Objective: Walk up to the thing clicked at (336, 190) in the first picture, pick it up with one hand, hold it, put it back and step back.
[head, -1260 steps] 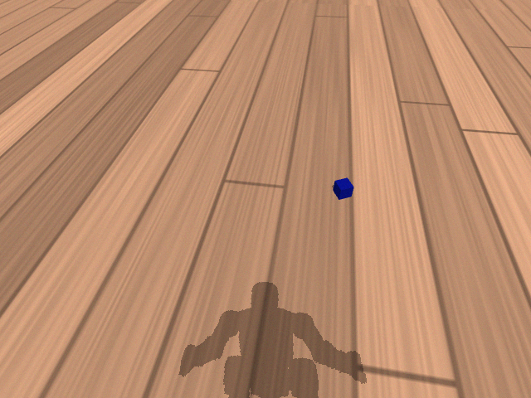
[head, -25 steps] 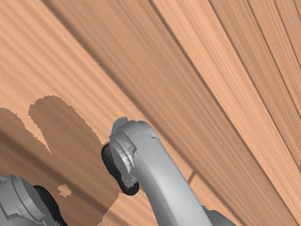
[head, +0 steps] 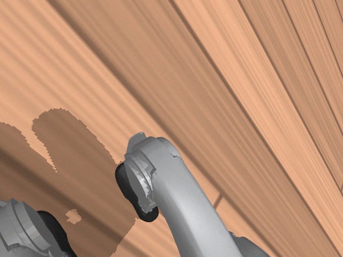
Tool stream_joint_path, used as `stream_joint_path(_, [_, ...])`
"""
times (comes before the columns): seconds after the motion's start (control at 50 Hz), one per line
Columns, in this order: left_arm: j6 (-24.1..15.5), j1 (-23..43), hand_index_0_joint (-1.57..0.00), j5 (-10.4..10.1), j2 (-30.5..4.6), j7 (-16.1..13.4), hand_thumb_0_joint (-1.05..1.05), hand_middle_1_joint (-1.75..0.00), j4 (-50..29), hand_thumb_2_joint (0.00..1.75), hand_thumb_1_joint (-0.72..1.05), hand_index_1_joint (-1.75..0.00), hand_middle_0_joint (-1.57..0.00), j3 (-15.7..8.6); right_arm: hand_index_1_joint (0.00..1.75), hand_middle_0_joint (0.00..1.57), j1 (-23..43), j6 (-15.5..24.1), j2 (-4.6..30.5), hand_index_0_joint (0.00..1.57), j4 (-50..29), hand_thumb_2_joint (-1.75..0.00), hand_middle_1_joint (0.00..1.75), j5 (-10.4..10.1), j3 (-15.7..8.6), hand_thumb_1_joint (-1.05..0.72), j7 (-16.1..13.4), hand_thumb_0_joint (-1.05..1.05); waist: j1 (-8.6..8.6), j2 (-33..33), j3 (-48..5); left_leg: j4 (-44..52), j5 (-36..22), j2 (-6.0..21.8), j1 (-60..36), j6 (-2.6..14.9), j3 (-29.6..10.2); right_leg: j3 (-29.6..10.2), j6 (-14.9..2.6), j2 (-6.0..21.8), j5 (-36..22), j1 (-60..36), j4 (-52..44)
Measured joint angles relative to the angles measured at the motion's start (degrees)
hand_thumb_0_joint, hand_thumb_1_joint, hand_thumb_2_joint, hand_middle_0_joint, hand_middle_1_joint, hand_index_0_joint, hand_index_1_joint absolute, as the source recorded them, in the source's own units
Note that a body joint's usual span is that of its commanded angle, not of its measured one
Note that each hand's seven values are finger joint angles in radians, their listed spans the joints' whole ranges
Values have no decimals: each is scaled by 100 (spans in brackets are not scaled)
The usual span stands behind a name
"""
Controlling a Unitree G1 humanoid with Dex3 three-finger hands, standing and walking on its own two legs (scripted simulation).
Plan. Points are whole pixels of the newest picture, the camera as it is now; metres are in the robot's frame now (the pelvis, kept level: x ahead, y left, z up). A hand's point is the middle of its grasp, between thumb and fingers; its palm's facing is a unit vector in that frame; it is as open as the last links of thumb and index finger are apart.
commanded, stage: close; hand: left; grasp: from above
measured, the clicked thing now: out of the picture +0.49 +0.35 -0.30
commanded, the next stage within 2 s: none
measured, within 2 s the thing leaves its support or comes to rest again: neither
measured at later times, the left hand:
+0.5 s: hand out of the picture +0.48 +0.34 -0.27, palm faces -0.26 -0.35 -0.90, open 10.4 cm
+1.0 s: hand out of the picture +0.48 +0.34 -0.27, palm faces -0.27 -0.35 -0.90, open 10.7 cm
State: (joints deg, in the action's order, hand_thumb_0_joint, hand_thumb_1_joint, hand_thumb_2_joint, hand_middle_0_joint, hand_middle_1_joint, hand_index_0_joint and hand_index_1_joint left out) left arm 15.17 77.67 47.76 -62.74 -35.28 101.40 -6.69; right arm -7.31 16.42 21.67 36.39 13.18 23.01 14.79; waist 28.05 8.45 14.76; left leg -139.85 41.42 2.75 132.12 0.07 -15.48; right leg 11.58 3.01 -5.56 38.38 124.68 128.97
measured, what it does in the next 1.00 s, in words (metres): stands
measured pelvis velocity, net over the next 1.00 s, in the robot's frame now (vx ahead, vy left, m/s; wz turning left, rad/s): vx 0.00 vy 0.00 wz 0.00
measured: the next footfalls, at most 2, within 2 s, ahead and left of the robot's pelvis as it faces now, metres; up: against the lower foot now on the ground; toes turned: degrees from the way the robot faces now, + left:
none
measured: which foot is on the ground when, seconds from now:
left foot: down 0.00-1.00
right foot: down 0.00-1.00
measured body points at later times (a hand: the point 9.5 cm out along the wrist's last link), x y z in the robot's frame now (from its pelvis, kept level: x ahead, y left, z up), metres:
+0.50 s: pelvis +0.00 +0.00 +0.00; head +0.32 +0.12 +0.29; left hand +0.49 +0.35 -0.22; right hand +0.01 -0.24 -0.04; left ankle +0.06 +0.13 -0.31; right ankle +0.11 -0.11 -0.31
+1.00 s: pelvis +0.00 +0.00 +0.00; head +0.32 +0.12 +0.28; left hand +0.49 +0.35 -0.22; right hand +0.01 -0.24 -0.04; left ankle +0.06 +0.13 -0.31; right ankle +0.11 -0.11 -0.31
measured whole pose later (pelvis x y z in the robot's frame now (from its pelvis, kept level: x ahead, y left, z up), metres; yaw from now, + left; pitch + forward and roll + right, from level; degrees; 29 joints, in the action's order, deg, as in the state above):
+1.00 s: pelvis +0.00 +0.00 +0.00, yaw +0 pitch +32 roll -16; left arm 14.7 77.5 47.7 -62.6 -35.6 101.1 -6.6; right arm -7.4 16.3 21.8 36.3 13.3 23.0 15.0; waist 28.1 8.6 15.1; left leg -139.9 41.6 2.8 132.3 -0.2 -15.5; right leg 11.6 2.7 -5.5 38.4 125.1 129.2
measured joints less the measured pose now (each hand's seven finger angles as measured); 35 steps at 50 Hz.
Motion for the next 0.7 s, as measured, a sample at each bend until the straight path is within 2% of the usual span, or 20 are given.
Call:
stream_joint_path(0.3, [-14, -6, -55, 29, 31, -84, 0, -66, -3, 53, 4, -64, -57, 17, 30, 19, -29, -21, 3, 20, -20, -90, 30, -8, -16, -92, 18, 1, -11, 22, -13, 2, 19, 8, -3, -14, -5, 5, -14, -2, 10, 7, 1])
stream_joint_path(0.52, [-9, -24, -53, -24, -8, -31, 0, -68, -50, 56, 3, -66, -54, -15, 30, 19, -5, -16, 23, 20, -44, -90, 30, 0, 8, -91, 20, 1, 8, 20, 24, -7, -21, 4, 25, -8, 1, 1, -10, 3, -25, 36, 16])
stream_joint_path(0.7, [-19, -21, -51, 12, 22, -5, 0, -69, -42, 58, 3, -68, -53, 25, 30, 19, -7, -27, 4, 20, -9, -90, 30, -9, 8, -91, 7, 1, -5, 25, 18, -17, -3, 8, 14, -10, 5, -2, -12, 3, -9, 29, 28])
